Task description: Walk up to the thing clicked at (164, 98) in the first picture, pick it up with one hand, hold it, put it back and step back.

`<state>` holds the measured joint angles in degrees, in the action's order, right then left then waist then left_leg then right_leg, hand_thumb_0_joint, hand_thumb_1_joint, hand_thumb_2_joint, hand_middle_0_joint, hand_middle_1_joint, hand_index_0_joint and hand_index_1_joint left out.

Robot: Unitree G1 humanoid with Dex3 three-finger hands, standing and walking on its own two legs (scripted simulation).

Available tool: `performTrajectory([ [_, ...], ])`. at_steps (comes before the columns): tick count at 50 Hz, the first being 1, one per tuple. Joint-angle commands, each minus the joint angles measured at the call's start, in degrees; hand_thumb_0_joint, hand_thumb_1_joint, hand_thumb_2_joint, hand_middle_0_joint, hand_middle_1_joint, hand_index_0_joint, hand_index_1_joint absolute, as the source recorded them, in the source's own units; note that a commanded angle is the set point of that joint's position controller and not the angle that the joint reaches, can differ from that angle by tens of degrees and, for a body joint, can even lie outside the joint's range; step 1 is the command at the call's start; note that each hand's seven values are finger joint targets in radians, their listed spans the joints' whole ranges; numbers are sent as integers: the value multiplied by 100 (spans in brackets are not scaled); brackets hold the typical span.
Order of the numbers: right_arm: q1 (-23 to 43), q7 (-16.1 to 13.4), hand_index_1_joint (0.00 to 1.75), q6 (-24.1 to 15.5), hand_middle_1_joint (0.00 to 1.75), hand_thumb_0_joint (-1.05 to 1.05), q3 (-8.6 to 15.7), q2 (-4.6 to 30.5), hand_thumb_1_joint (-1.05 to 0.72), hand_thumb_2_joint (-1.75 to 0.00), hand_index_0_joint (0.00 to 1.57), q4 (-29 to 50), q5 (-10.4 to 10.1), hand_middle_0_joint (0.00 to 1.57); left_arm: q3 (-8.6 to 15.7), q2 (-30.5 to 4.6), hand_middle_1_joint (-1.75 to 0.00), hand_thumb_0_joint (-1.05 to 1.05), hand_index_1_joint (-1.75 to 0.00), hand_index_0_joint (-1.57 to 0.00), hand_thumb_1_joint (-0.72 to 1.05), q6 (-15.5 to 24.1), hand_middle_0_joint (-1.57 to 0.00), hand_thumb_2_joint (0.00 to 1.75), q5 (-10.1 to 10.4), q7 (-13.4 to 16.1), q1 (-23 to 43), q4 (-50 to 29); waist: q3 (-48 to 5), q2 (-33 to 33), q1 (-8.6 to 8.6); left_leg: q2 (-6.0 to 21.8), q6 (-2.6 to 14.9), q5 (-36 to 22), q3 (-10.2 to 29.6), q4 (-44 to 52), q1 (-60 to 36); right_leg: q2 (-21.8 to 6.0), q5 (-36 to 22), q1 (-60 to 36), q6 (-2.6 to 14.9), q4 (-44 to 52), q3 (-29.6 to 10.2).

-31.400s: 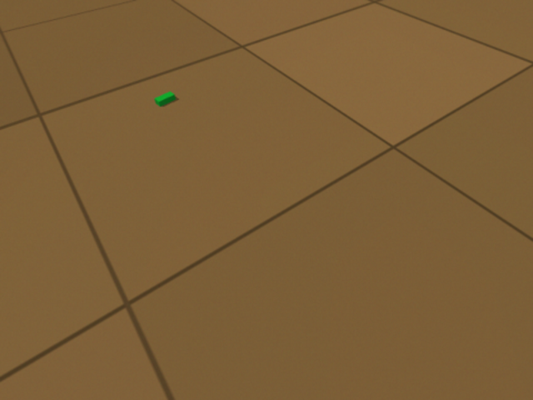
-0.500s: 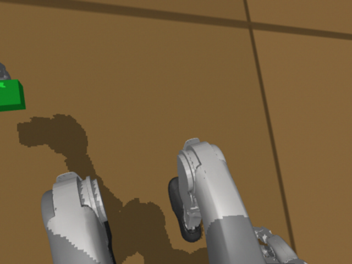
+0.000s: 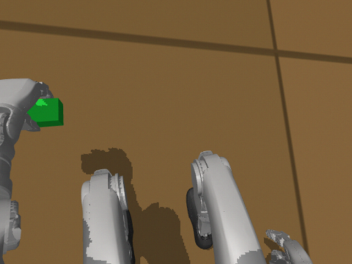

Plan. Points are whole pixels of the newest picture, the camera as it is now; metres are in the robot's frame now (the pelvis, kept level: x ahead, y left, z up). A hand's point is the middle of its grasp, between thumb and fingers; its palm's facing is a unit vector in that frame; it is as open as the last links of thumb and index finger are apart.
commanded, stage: lift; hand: left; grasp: from above
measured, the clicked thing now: (32, 113) +0.47 +0.29 -0.15
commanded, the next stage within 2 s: hold in 1.16 s
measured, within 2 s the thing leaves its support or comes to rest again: neither
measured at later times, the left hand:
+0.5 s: hand out of the picture +0.38 +0.26 +0.09, palm faces -0.44 -0.07 -0.89, open 8.4 cm
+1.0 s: hand out of the picture +0.36 +0.24 +0.22, palm faces -0.44 -0.07 -0.89, open 8.4 cm
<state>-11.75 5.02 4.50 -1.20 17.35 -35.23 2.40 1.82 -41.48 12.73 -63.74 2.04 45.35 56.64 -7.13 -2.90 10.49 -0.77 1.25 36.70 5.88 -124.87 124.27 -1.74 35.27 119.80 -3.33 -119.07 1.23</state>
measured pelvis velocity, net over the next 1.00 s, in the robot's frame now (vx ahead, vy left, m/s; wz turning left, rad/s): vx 0.05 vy -0.01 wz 0.07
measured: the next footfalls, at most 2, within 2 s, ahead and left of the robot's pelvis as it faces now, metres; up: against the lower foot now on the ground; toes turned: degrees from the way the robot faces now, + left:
none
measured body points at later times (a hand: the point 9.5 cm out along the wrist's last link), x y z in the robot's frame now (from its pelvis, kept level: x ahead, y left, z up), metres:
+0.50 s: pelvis +0.01 -0.01 +0.16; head +0.15 +0.01 +0.59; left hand +0.40 +0.26 +0.14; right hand +0.14 -0.27 +0.04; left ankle +0.09 +0.11 -0.37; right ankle +0.11 -0.15 -0.37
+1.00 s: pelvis +0.05 -0.01 +0.30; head +0.11 -0.01 +0.74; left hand +0.38 +0.24 +0.27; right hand +0.16 -0.27 +0.17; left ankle +0.09 +0.11 -0.37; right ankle +0.11 -0.15 -0.37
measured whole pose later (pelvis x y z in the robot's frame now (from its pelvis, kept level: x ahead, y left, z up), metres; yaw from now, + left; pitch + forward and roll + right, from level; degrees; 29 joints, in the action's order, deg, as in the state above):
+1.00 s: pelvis +0.05 -0.01 +0.30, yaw +4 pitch +14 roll -1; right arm -13.9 -3.3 -0.5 2.2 14.3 -41.8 -2.5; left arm -8.8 -24.3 4.4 -59.4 6.3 19.9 46.5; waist -6.7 -2.4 3.5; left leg 2.0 -0.4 25.8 0.7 -62.3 50.5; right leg -1.2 23.6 50.1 -2.2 -59.7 -0.4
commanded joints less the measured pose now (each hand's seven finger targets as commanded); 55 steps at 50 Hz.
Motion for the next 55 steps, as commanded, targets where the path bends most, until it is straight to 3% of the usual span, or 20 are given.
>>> performTrajectory([
  [1,-926,-172,30,-73,30,0,539,1261,-89,-90,20,200,-79,20,322,-1393,-45,0,-39,-116,87,-10,-110,43,289,151,1728,-1493,-3984,-1489,-7,37,25,-388,40,2301,-3814,214,-786,-1988,511,1349,500],
  [2,-898,-196,30,-76,30,0,511,1203,-89,-90,20,242,-91,20,216,-1268,-45,0,-38,-116,86,-25,-109,41,334,129,1699,-1563,-3976,-1420,9,63,31,-302,35,2405,-3851,251,-760,-2129,505,1428,503],
  [3,-862,-213,30,-75,30,0,536,1206,-89,-90,20,238,-124,20,314,-1358,-45,0,-39,-115,85,-44,-108,41,363,119,1552,-1652,-3959,-1336,-70,53,32,-315,50,2511,-3953,227,-762,-2239,497,1524,482],
  [7,-743,-302,30,-85,30,0,571,1089,-89,-90,20,244,-167,20,218,-1130,-43,0,-37,-114,84,-115,-108,41,473,103,1373,-2086,-4062,-1265,-111,70,30,-650,-57,2787,-4419,223,-976,-2717,474,1924,419],
  [9,-666,-354,30,-86,30,0,605,1068,-89,-90,20,279,-205,20,302,-1205,-41,0,-36,-114,83,-169,-108,39,487,114,1181,-2289,-4150,-1265,-228,82,13,-638,-42,3057,-4709,221,-963,-2970,468,2110,397],
  [12,-563,-414,30,-90,30,0,594,933,-89,-90,20,278,-228,20,168,-909,-41,0,-35,-115,85,-271,-109,39,564,104,824,-2419,-3953,-979,-237,94,29,-715,-135,3315,-4921,243,-1005,-3459,450,2538,363],
  [16,-440,-517,30,-116,30,0,609,863,-89,-90,20,310,-300,20,212,-841,-39,0,-33,-114,82,-426,-108,37,651,83,297,-2761,-3861,-868,-376,108,23,-647,-143,3917,-5378,245,-948,-4112,428,3093,304],
  [21,-243,-669,30,-184,30,0,541,672,-89,-90,20,280,-382,20,111,-618,-41,0,-37,-115,84,-593,-111,43,752,98,-236,-2866,-3295,-466,-444,91,46,-411,-293,4547,-5733,277,-716,-5033,406,3976,161],
  [22,-255,-697,30,-209,30,0,548,657,-89,-90,20,277,-391,20,-6,-449,-42,0,-37,-116,85,-620,-112,44,758,91,-299,-2924,-3235,-466,-422,96,38,-392,-288,4693,-5897,279,-708,-5131,407,4138,132],
  [24,-200,-762,30,-266,30,0,530,627,-89,-90,20,223,-418,20,31,-493,-42,0,-38,-115,84,-663,-111,44,739,112,-490,-2801,-2905,-357,-451,115,30,-415,-279,4946,-6055,290,-693,-5351,404,4395,107],
  [28,-206,-860,30,-402,30,0,487,531,-90,-90,20,166,-446,20,-180,-157,-42,0,-37,-112,78,-668,-107,40,700,188,-602,-2610,-2408,-219,-425,98,22,-474,-325,5435,-6430,295,-693,-5866,408,4993,-9],
  [29,-168,-874,30,-433,30,0,510,550,-89,-90,20,148,-454,20,-88,-219,-42,0,-37,-111,78,-662,-107,41,739,225,-689,-2617,-2373,-200,-523,118,16,-391,-282,5629,-6570,295,-621,-5990,403,5132,-7],
  [32,-135,-901,30,-535,30,0,507,516,-90,-90,20,102,-454,20,-282,17,-42,0,-39,-110,76,-650,-106,43,685,286,-680,-2510,-2122,-222,-500,120,0,-282,-281,6023,-6883,317,-541,-6265,403,5523,-57],
  [36,-117,-913,30,-636,30,0,534,509,-90,-90,20,49,-466,20,-320,93,-41,0,-37,-107,72,-640,-103,39,632,407,-762,-2401,-1941,-240,-580,95,-25,-321,-288,6479,-7316,337,-530,-6688,392,5995,-107],
  [39,-214,-916,30,-684,30,0,555,510,-90,-90,20,-38,-466,20,-454,267,-42,0,-38,-104,69,-652,-99,37,544,506,-586,-2364,-2089,-281,-572,92,-71,-840,-333,6695,-7891,347,-977,-7028,402,6223,-85],
  [46,-302,-899,30,-705,30,0,595,528,-90,-90,20,-119,-483,20,-465,290,-44,0,-39,-107,73,-837,-102,40,480,727,-677,-2051,-1812,-72,-687,76,-102,-1447,-409,7324,-8595,339,-1502,-7811,385,6845,-80],
  [49,-306,-885,30,-692,30,0,596,496,-90,-90,20,-139,-480,20,-665,507,-47,0,-41,-109,75,-921,-103,40,508,676,-722,-1942,-1725,-20,-676,52,-102,-1851,-468,7523,-8869,343,-1849,-8140,379,7086,-101],
  [51,-338,-890,30,-672,30,0,620,518,-90,-90,20,-119,-500,20,-542,363,-47,0,-41,-109,75,-940,-102,39,535,635,-846,-1923,-1690,39,-741,26,-88,-2012,-513,7630,-8990,338,-1993,-8352,369,7257,-146],
  [53,-333,-882,30,-652,30,0,612,481,-90,-90,20,-109,-489,20,-703,556,-50,0,-42,-110,78,-962,-102,38,570,565,-869,-1943,-1640,81,-694,25,-82,-2176,-532,7750,-9148,338,-2158,-8542,365,7404,-152],
  [55,-324,-886,30,-632,30,0,619,479,-90,-90,20,-74,-499,20,-684,541,-51,0,-43,-111,80,-973,-104,40,604,502,-993,-1985,-1546,169,-766,12,-73,-2273,-539,7885,-9250,329,-2241,-8704,358,7567,-170],
])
